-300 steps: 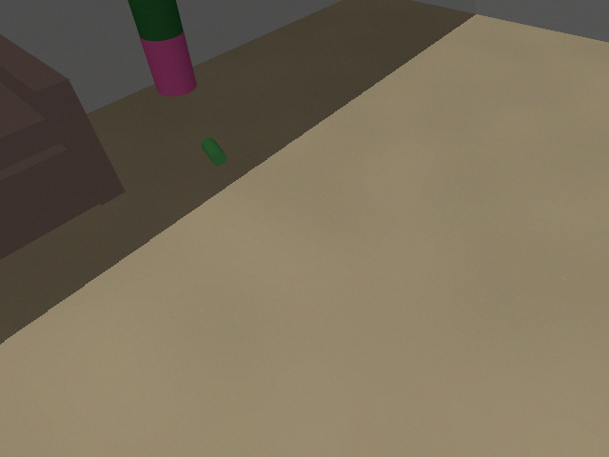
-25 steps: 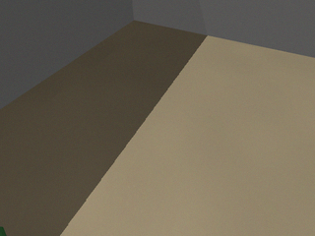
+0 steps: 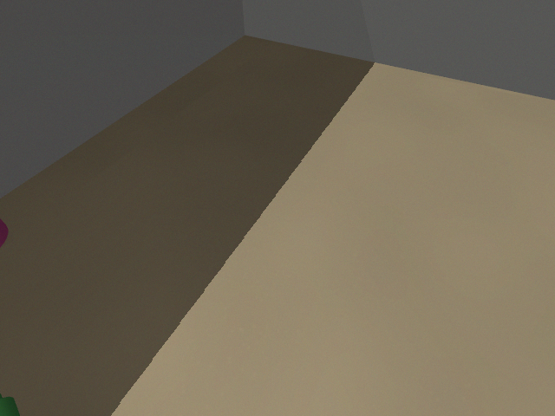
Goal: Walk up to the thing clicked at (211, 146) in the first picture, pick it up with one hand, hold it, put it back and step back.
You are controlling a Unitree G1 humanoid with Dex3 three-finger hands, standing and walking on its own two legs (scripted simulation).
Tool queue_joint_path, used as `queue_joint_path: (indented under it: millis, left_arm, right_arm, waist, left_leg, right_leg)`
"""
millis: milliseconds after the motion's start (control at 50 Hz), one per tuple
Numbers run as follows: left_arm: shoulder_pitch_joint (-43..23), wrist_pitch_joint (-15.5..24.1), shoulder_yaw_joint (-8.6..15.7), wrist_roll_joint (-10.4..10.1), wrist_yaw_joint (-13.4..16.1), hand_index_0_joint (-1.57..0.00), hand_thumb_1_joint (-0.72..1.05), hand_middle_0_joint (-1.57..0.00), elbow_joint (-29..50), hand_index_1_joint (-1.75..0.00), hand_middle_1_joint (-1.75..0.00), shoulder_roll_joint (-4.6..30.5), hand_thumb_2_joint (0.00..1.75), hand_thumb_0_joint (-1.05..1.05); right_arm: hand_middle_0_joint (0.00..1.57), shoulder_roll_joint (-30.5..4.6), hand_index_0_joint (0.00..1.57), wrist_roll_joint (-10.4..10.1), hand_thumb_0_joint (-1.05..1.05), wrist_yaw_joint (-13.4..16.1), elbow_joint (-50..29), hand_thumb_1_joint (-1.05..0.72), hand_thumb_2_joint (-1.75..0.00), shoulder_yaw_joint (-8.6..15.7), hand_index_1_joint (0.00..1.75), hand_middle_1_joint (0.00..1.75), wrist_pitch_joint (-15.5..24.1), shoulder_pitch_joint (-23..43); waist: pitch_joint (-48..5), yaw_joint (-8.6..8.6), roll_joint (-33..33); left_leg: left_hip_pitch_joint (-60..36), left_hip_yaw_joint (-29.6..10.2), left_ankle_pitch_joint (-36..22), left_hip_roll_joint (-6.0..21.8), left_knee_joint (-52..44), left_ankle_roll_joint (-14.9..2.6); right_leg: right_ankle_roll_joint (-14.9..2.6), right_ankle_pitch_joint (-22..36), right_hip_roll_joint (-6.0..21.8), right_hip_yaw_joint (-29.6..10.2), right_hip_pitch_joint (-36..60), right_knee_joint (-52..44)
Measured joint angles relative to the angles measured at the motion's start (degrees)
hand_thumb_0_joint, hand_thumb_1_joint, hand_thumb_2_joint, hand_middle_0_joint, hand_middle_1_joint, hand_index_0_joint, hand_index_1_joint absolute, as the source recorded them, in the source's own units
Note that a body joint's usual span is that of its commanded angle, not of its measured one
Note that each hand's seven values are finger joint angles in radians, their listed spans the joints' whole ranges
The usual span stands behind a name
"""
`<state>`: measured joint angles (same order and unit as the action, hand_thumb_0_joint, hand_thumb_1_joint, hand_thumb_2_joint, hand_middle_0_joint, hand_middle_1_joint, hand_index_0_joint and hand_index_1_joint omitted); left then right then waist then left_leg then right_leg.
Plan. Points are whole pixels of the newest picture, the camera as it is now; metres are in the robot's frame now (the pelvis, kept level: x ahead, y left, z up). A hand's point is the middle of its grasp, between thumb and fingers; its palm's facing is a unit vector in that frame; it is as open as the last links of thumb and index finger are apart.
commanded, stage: stand
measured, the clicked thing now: out of the picture +0.26 +0.88 -0.74
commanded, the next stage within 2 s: walk up in 1.80 s
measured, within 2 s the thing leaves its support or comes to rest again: neither
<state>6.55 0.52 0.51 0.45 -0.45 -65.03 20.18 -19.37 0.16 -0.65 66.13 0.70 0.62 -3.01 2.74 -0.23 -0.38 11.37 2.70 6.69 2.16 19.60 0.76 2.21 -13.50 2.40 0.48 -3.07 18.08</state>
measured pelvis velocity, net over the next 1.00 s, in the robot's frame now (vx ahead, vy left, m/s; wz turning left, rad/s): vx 0.01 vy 0.00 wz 0.00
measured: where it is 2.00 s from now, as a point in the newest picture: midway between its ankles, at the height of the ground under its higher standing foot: outside the picture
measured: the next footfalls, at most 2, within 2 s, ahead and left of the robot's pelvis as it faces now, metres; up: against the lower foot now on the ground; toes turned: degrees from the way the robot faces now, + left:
none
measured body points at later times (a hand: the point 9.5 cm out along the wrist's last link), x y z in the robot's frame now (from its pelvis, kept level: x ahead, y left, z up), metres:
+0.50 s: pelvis +0.00 +0.00 +0.00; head +0.02 +0.00 +0.45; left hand +0.08 +0.30 -0.13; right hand +0.08 -0.30 -0.13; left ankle +0.04 +0.13 -0.75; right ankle -0.04 -0.14 -0.75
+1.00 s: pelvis +0.01 +0.00 +0.00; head +0.02 +0.00 +0.45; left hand +0.07 +0.30 -0.14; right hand +0.08 -0.31 -0.13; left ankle +0.04 +0.13 -0.75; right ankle -0.04 -0.14 -0.75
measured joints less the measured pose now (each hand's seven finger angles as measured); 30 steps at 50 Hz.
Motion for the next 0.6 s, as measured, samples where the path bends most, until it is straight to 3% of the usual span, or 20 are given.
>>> queue_joint_path:
  millis: [600]
  left_arm:
    - [0.29,-0.12,-0.11,-0.08,0.11,-0.21,0.9,-0.21,0.84,-0.29,-0.3,0.18,0.9,0.01]
  right_arm:
    - [0.2,-0.22,0.2,0.04,0.0,0.14,0.17,-0.9,-0.9,-0.3,0.3,0.3,-0.01,-1.77]
  waist:
    - [0.19,-0.25,-0.02]
  left_leg:
    - [-0.95,-0.23,0.06,0.23,-0.41,0.34]
  right_leg:
    - [-0.29,-0.01,-0.26,0.23,1.13,-0.66]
